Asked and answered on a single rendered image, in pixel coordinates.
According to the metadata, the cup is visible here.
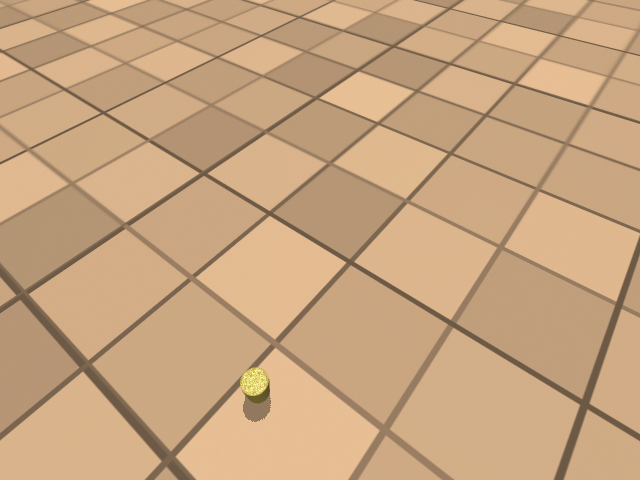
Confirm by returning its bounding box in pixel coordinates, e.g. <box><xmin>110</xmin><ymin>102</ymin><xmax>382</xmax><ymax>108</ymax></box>
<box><xmin>240</xmin><ymin>367</ymin><xmax>270</xmax><ymax>403</ymax></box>

